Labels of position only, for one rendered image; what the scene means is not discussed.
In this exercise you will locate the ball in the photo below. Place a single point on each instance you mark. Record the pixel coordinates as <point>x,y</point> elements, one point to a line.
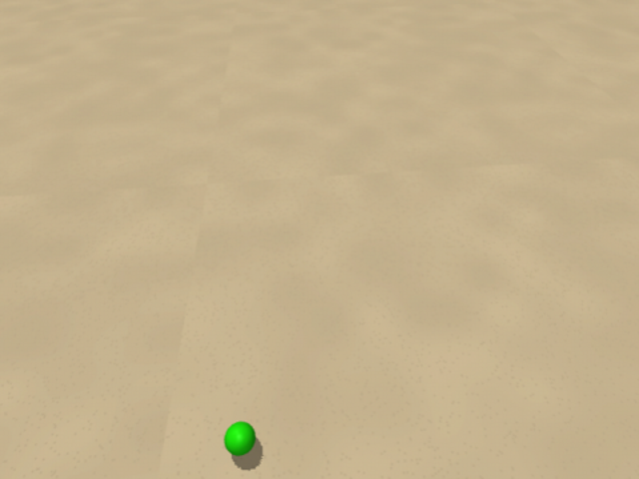
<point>240,438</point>

